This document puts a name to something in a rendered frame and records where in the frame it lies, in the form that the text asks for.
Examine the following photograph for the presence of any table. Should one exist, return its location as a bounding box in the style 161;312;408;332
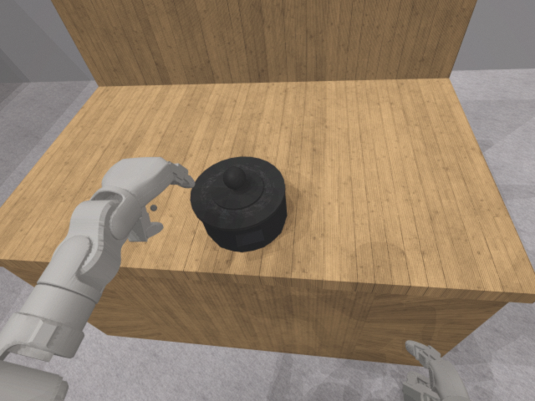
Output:
0;0;535;367

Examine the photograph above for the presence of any robot right hand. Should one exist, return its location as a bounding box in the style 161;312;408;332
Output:
402;340;470;401

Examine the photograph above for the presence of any lid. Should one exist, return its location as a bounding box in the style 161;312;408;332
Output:
190;156;286;231

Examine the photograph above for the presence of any knob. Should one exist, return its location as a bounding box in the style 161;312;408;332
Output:
223;166;246;190

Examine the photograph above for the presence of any pot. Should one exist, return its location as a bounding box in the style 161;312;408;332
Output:
202;196;287;252

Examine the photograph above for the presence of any robot left upper arm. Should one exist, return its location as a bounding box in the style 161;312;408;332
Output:
0;360;69;401

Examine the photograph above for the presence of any left robot forearm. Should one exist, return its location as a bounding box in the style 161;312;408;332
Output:
0;186;141;362

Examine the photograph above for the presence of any robot left hand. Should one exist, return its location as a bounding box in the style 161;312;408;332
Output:
102;157;195;241

